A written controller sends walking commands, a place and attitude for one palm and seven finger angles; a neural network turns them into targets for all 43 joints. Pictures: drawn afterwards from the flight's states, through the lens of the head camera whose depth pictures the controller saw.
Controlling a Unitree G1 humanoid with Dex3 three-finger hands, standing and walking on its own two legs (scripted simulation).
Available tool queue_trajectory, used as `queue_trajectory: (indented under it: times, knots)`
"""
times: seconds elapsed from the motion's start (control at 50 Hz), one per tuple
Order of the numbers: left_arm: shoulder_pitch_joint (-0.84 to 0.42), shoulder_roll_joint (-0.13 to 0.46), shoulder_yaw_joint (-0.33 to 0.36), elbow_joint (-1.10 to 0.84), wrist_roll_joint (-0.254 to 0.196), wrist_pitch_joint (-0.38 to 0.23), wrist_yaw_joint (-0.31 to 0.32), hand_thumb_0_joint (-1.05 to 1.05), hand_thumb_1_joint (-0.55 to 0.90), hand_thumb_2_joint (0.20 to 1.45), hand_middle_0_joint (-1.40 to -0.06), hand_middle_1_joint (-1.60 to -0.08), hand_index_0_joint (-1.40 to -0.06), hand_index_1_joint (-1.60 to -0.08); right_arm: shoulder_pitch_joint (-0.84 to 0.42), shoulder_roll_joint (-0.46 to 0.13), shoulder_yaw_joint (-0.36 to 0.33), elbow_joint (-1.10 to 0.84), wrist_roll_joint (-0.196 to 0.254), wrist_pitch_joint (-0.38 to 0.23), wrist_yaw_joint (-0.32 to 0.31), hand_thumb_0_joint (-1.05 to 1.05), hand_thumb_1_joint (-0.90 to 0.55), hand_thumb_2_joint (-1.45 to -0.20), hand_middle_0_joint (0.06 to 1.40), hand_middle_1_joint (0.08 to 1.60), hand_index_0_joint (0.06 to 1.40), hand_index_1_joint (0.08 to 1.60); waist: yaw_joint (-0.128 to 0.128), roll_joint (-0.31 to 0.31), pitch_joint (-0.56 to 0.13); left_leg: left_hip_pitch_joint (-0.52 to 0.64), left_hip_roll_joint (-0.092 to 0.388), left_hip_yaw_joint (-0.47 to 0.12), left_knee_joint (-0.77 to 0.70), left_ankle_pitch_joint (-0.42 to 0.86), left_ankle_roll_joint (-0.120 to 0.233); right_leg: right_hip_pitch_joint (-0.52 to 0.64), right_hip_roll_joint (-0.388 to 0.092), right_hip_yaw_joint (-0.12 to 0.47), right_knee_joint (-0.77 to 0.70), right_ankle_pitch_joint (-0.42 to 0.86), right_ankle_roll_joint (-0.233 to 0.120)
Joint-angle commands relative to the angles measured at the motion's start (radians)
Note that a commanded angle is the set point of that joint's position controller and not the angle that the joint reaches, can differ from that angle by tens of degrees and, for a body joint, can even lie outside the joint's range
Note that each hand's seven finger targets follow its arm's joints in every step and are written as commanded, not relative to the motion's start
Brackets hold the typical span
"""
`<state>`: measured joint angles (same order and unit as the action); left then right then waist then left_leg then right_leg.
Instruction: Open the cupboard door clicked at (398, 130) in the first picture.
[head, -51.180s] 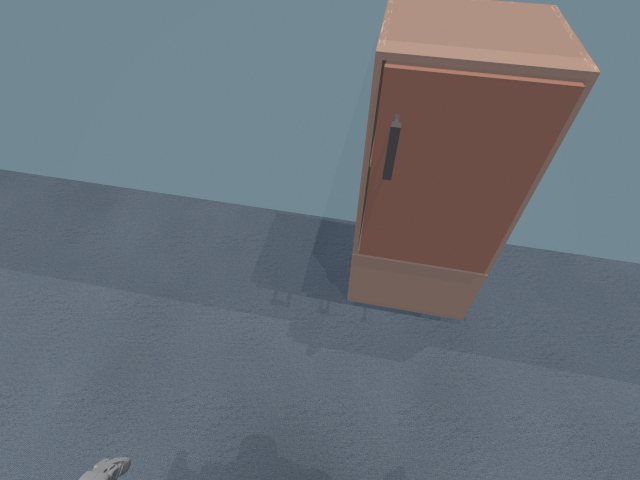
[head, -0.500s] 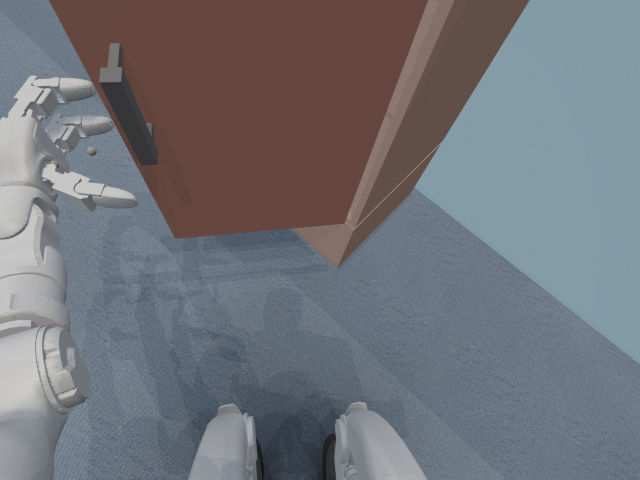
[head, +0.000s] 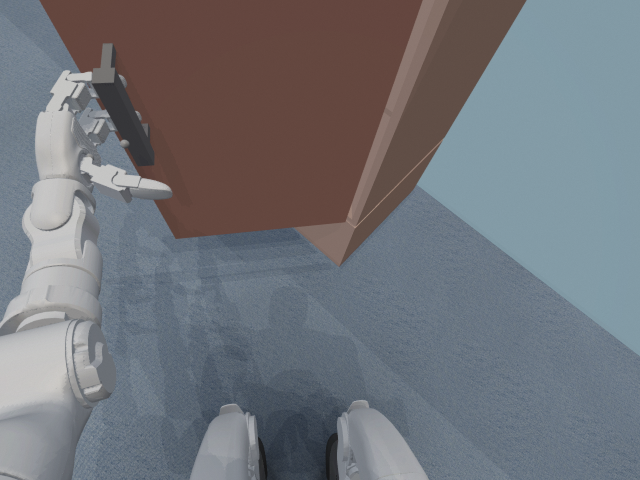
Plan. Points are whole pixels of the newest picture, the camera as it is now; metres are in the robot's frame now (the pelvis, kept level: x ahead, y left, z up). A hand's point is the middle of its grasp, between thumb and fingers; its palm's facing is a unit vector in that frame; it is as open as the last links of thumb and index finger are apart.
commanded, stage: slide the fingers in behind the handle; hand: left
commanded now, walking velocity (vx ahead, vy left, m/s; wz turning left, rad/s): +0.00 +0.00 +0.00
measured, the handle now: (128, 110) +0.55 +0.20 +0.06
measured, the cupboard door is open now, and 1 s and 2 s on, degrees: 51 51 54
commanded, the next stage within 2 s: close the thumb around the handle in 0.86 s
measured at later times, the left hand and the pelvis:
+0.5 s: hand (145, 148) +0.50 +0.18 +0.06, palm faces +0.08 -1.00 -0.02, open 14.0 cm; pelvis +0.00 -0.01 +0.00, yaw +0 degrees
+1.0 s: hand (146, 149) +0.49 +0.18 +0.06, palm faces +0.08 -1.00 -0.01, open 14.0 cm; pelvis +0.00 -0.01 +0.00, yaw +0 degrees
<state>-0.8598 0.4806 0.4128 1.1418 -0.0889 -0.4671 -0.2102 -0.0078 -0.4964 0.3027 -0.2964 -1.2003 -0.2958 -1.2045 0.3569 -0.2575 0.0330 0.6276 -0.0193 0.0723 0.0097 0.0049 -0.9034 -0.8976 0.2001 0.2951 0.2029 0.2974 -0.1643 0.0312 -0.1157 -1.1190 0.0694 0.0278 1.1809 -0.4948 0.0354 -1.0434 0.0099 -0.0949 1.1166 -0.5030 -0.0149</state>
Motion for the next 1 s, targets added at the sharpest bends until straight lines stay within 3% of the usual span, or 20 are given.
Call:
queue_trajectory:
  times: [0.0,0.04,0.08,0.12,0.18,0.28,0.36,0.42,0.44,0.46,0.48,0.56,0.6,0.68,0.7,0.8,0.84,0.88,0.94,0.98]
  knots:
    - [-0.407,0.252,0.03,-0.217,-0.008,-0.063,0.013,0.0,-0.5,0.3,-0.3,-1.2,-0.3,-1.2,0.18,-0.186,-0.066,-0.049,-0.002,-0.014,-0.015,0.0,-0.9,-0.9,0.2,0.3,0.2,0.3,-0.005,0.13,-0.531,0.464,-0.034,-0.093,-0.112,0.413,-0.005,0.163,0.043,0.052,-0.118,0.335,-0.003]
    - [-0.376,0.262,0.041,-0.224,-0.009,-0.06,0.018,0.0,-0.5,0.3,-0.3,-1.2,-0.3,-1.2,0.178,-0.185,-0.068,-0.053,0.001,-0.009,-0.014,0.0,-0.9,-0.9,0.2,0.3,0.2,0.3,0.003,0.117,-0.542,0.461,-0.033,-0.086,-0.113,0.439,-0.006,0.189,0.043,0.056,-0.121,0.37,-0.001]
    - [-0.38,0.201,-0.004,-0.25,-0.01,-0.063,0.017,0.0,-0.5,0.3,-0.3,-1.2,-0.3,-1.2,0.176,-0.177,-0.072,-0.052,0.001,-0.009,-0.009,0.0,-0.9,-0.9,0.2,0.3,0.2,0.3,-0.006,0.125,-0.546,0.486,-0.032,-0.087,-0.115,0.449,-0.007,0.181,0.044,0.053,-0.127,0.376,0.0]
    - [-0.379,0.189,-0.012,-0.277,-0.016,-0.074,0.02,0.0,-0.5,0.3,-0.3,-1.2,-0.3,-1.2,0.177,-0.177,-0.074,-0.047,0.0,-0.008,-0.006,0.0,-0.9,-0.9,0.2,0.3,0.2,0.3,-0.001,0.149,-0.552,0.527,-0.028,-0.093,-0.118,0.483,-0.013,0.164,0.045,0.047,-0.124,0.384,-0.003]
    - [-0.346,0.139,-0.032,-0.267,-0.028,-0.069,0.03,0.0,-0.5,0.3,-0.3,-1.2,-0.3,-1.2,0.174,-0.174,-0.078,-0.045,0.001,-0.006,-0.002,0.0,-0.9,-0.9,0.2,0.3,0.2,0.3,-0.006,0.108,-0.525,0.506,-0.032,-0.087,-0.124,0.459,-0.01,0.179,0.047,0.048,-0.138,0.38,0.0]
    - [-0.335,0.167,-0.008,-0.195,-0.012,-0.059,0.056,0.0,-0.5,0.3,-0.3,-1.2,-0.3,-1.2,0.169,-0.172,-0.073,-0.048,0.004,-0.005,-0.003,0.0,-0.9,-0.9,0.2,0.3,0.2,0.3,-0.009,0.046,-0.429,0.382,-0.044,-0.068,-0.132,0.354,0.0,0.211,0.042,0.062,-0.148,0.348,0.005]
    - [-0.387,0.18,-0.006,-0.243,0.002,-0.1,0.069,0.0,-0.5,0.3,-0.3,-1.2,-0.3,-1.2,0.16,-0.167,-0.071,-0.051,-0.002,-0.013,-0.003,0.0,-0.9,-0.9,0.2,0.3,0.2,0.3,-0.003,0.093,-0.485,0.409,-0.045,-0.069,-0.117,0.365,-0.003,0.206,0.039,0.07,-0.133,0.35,0.001]
    - [-0.42,0.134,-0.043,-0.269,-0.001,-0.127,0.069,0.0,-0.5,0.3,-0.3,-1.2,-0.3,-1.2,0.156,-0.165,-0.075,-0.044,-0.006,-0.021,0.0,0.0,-0.9,-0.9,0.2,0.3,0.2,0.3,-0.018,0.124,-0.52,0.471,-0.041,-0.079,-0.112,0.396,-0.007,0.171,0.04,0.064,-0.125,0.355,-0.001]
    - [-0.397,0.145,-0.028,-0.251,-0.002,-0.126,0.07,0.0,-0.5,0.3,-0.3,-1.2,-0.3,-1.2,0.158,-0.167,-0.077,-0.041,-0.005,-0.021,0.001,0.0,-0.9,-0.9,0.2,0.3,0.2,0.3,-0.006,0.123,-0.524,0.469,-0.041,-0.079,-0.111,0.389,-0.01,0.169,0.041,0.062,-0.125,0.342,-0.003]
    - [-0.409,0.132,-0.045,-0.241,-0.003,-0.12,0.067,0.0,-0.5,0.3,-0.3,-1.2,-0.3,-1.2,0.154,-0.168,-0.076,-0.039,-0.005,-0.021,0.001,0.0,-0.9,-0.9,0.2,0.3,0.2,0.3,-0.019,0.114,-0.512,0.456,-0.041,-0.078,-0.111,0.374,-0.008,0.17,0.04,0.063,-0.129,0.338,0.0]
    - [-0.38,0.166,-0.014,-0.219,-0.002,-0.111,0.068,0.0,-0.5,0.3,-0.3,-1.2,-0.3,-1.2,0.158,-0.173,-0.076,-0.039,-0.004,-0.019,0.0,0.0,-0.9,-0.9,0.2,0.3,0.2,0.3,-0.002,0.111,-0.51,0.435,-0.044,-0.075,-0.113,0.364,-0.009,0.189,0.039,0.066,-0.129,0.334,-0.002]
    - [-0.37,0.164,-0.018,-0.185,-0.001,-0.077,0.067,0.0,-0.5,0.3,-0.3,-1.2,-0.3,-1.2,0.158,-0.174,-0.072,-0.048,0.0,-0.012,-0.005,0.0,-0.9,-0.9,0.2,0.3,0.2,0.3,-0.01,0.059,-0.482,0.39,-0.047,-0.071,-0.12,0.34,-0.001,0.208,0.039,0.067,-0.137,0.333,0.004]
    - [-0.41,0.135,-0.045,-0.215,-0.004,-0.08,0.068,0.0,-0.5,0.3,-0.3,-1.2,-0.3,-1.2,0.159,-0.17,-0.071,-0.051,0.0,-0.016,-0.005,0.0,-0.9,-0.9,0.2,0.3,0.2,0.3,-0.02,0.078,-0.484,0.409,-0.047,-0.077,-0.12,0.345,0.0,0.193,0.04,0.065,-0.135,0.331,0.001]
    - [-0.407,0.172,-0.009,-0.254,-0.01,-0.106,0.071,0.0,-0.5,0.3,-0.3,-1.2,-0.3,-1.2,0.157,-0.172,-0.075,-0.046,-0.003,-0.02,-0.007,0.0,-0.9,-0.9,0.2,0.3,0.2,0.3,-0.002,0.086,-0.534,0.431,-0.044,-0.077,-0.117,0.368,-0.005,0.213,0.039,0.067,-0.13,0.346,0.0]
    - [-0.402,0.143,-0.028,-0.256,-0.015,-0.112,0.07,0.0,-0.5,0.3,-0.3,-1.2,-0.3,-1.2,0.161,-0.169,-0.074,-0.048,-0.004,-0.023,-0.005,0.0,-0.9,-0.9,0.2,0.3,0.2,0.3,-0.006,0.096,-0.536,0.452,-0.045,-0.081,-0.119,0.388,-0.005,0.204,0.042,0.064,-0.127,0.356,-0.002]
    - [-0.369,0.139,-0.031,-0.187,-0.003,-0.093,0.073,0.0,-0.5,0.3,-0.3,-1.2,-0.3,-1.2,0.164,-0.174,-0.074,-0.041,-0.003,-0.019,-0.001,0.0,-0.9,-0.9,0.2,0.3,0.2,0.3,-0.014,0.071,-0.457,0.403,-0.046,-0.074,-0.125,0.328,-0.002,0.184,0.042,0.063,-0.141,0.31,0.0]
    - [-0.372,0.163,-0.022,-0.18,0.004,-0.085,0.075,0.0,-0.5,0.3,-0.3,-1.2,-0.3,-1.2,0.161,-0.176,-0.072,-0.043,0.0,-0.016,-0.005,0.0,-0.9,-0.9,0.2,0.3,0.2,0.3,-0.012,0.051,-0.453,0.376,-0.047,-0.072,-0.127,0.309,0.0,0.196,0.039,0.067,-0.142,0.302,0.002]
    - [-0.389,0.139,-0.039,-0.192,0.001,-0.086,0.074,0.0,-0.5,0.3,-0.3,-1.2,-0.3,-1.2,0.158,-0.172,-0.072,-0.048,0.0,-0.018,-0.005,0.0,-0.9,-0.9,0.2,0.3,0.2,0.3,-0.014,0.061,-0.452,0.382,-0.048,-0.073,-0.131,0.301,-0.001,0.19,0.038,0.067,-0.146,0.292,0.002]
    - [-0.395,0.154,-0.018,-0.259,-0.012,-0.116,0.074,0.0,-0.5,0.3,-0.3,-1.2,-0.3,-1.2,0.157,-0.173,-0.078,-0.047,-0.002,-0.022,-0.004,0.0,-0.9,-0.9,0.2,0.3,0.2,0.3,0.003,0.119,-0.538,0.472,-0.043,-0.081,-0.125,0.378,-0.009,0.181,0.04,0.062,-0.131,0.331,-0.004]
    - [-0.386,0.148,-0.021,-0.26,-0.013,-0.123,0.074,0.0,-0.388,0.348,-0.308,-1.212,-0.308,-1.212,0.157,-0.17,-0.078,-0.044,-0.003,-0.023,-0.003,0.0,-0.9,-0.9,0.2,0.3,0.2,0.3,0.005,0.103,-0.543,0.463,-0.044,-0.08,-0.121,0.384,-0.01,0.195,0.041,0.062,-0.129,0.341,-0.003]
